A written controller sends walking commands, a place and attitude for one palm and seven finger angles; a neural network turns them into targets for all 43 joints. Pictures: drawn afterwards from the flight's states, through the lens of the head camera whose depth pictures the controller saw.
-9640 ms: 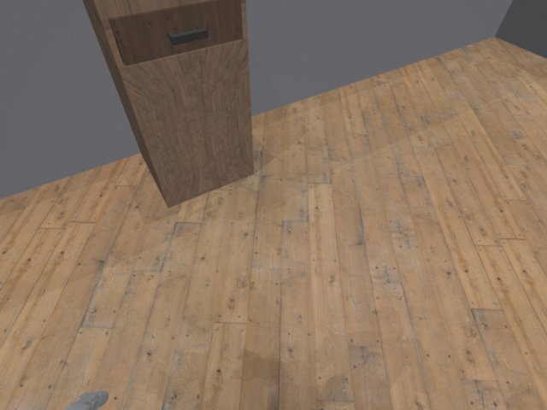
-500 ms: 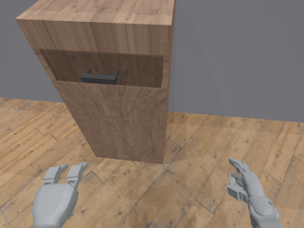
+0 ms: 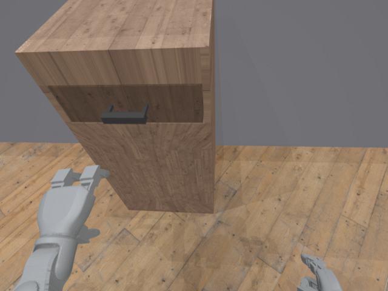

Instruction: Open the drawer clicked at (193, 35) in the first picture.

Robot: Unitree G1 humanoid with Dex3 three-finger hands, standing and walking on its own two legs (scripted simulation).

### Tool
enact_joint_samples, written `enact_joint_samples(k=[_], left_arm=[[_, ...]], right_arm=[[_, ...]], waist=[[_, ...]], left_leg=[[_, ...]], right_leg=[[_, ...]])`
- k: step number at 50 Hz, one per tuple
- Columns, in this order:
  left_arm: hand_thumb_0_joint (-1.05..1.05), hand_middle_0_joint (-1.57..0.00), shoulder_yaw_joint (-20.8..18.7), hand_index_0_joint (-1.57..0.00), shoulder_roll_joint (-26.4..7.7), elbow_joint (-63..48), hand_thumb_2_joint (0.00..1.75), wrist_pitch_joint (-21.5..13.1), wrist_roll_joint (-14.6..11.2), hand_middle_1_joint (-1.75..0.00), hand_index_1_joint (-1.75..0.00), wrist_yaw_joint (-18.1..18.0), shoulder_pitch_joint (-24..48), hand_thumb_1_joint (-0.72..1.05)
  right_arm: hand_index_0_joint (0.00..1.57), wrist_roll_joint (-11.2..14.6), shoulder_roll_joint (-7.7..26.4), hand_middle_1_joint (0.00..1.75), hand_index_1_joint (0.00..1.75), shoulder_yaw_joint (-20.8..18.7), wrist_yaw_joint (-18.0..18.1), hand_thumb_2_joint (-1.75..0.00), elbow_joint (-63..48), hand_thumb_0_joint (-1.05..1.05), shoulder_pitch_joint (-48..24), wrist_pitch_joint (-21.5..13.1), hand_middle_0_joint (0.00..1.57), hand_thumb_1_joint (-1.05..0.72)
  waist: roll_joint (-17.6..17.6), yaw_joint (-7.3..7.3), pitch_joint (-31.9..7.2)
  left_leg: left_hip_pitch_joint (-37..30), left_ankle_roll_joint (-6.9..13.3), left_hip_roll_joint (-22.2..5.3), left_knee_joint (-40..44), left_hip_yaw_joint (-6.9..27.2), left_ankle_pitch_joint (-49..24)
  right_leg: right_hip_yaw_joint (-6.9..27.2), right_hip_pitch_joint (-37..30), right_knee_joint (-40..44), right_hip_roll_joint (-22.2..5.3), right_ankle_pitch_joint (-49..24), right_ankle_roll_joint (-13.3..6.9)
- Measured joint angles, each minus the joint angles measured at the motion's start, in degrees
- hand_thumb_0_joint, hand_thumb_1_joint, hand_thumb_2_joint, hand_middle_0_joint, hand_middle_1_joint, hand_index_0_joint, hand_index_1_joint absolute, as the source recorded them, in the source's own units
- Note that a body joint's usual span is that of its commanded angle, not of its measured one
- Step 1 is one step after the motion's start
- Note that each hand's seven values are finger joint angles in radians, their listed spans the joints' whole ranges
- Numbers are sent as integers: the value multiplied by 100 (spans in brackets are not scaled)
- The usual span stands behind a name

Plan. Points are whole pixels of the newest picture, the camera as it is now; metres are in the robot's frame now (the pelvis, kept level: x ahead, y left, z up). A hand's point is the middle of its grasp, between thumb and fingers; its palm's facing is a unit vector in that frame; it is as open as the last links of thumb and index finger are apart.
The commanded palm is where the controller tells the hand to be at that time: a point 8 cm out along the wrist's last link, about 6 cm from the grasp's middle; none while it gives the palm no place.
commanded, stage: raise the hand with hooked fingers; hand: left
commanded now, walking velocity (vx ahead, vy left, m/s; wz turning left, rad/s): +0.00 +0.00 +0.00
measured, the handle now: (126, 112) +0.54 +0.27 +0.02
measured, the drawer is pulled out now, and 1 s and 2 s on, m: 0.00 0.00 0.00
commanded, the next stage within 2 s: move the hooked fingers above the handle in 0.90 s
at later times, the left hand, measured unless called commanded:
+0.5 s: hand (67, 162) +0.30 +0.27 +0.13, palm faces +0.08 -0.05 -1.00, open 13.8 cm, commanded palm +0.27 +0.27 +0.19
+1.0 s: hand (72, 164) +0.29 +0.26 +0.14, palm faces +0.09 -0.06 -0.99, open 13.9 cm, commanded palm +0.26 +0.26 +0.19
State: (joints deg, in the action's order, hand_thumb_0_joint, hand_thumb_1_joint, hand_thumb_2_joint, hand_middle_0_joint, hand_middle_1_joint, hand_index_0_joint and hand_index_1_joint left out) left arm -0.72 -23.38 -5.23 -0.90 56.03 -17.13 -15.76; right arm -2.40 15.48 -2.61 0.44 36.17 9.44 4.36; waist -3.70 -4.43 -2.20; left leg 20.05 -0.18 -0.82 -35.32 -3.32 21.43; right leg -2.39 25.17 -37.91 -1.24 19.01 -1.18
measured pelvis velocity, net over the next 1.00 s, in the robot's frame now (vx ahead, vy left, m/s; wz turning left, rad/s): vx -0.02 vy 0.01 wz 0.02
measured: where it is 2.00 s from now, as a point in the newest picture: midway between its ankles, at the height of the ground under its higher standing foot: outside the picture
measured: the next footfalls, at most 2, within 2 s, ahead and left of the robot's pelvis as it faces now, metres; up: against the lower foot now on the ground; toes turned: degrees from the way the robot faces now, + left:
none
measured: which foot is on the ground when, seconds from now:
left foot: down 0.00-1.00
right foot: down 0.00-1.00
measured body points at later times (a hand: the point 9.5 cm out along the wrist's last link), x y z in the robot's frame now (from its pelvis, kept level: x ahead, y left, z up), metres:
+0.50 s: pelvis -0.01 +0.02 +0.02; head +0.01 -0.01 +0.47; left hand +0.29 +0.27 +0.19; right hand +0.21 -0.17 -0.09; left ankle -0.04 +0.12 -0.72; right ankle +0.00 -0.10 -0.72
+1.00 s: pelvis -0.02 +0.01 +0.02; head +0.00 -0.03 +0.47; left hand +0.28 +0.26 +0.19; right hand +0.18 -0.21 -0.10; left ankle -0.04 +0.12 -0.72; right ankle +0.00 -0.10 -0.72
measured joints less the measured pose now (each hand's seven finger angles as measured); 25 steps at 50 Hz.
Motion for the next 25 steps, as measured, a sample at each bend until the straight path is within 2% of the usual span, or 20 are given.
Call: enact_joint_samples(k=[6, 15, 25], left_arm=[[0, -30, 228, -30, -20, 100, 42, 293, -30, -101, -101, 293, 630, -21], [0, -31, 416, -31, -245, 323, 34, 623, -155, -114, -114, 1093, 1555, -40], [0, -32, 419, -31, -536, 546, 30, 513, -321, -119, -119, 1788, 2385, -48]], right_arm=[[20, 101, 40, 30, 30, -28, 34, -90, -25, 1, -213, 7, 20, -91], [20, 228, -199, 30, 30, 287, 10, -90, -202, 1, -513, 137, 20, -91], [20, 272, -219, 30, 30, 435, -23, -90, -130, 1, -415, 249, 20, -91]], waist=[[-46, -28, 20], [-64, -66, 92], [-120, -120, 206]], left_leg=[[-275, 73, 73, 188, 4, -80], [-827, 125, 120, 712, 12, -332], [-1071, 160, 163, 1051, 94, -546]], right_leg=[[1, -301, 218, -62, -94, 72], [-11, -886, 785, -83, -362, 131], [-96, -1210, 1217, -115, -595, 166]])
